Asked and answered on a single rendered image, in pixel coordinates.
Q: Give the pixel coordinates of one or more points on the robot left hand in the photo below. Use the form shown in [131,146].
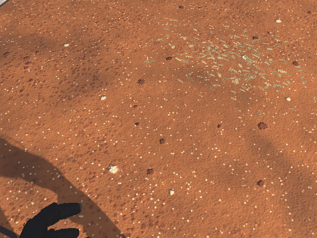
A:
[37,227]

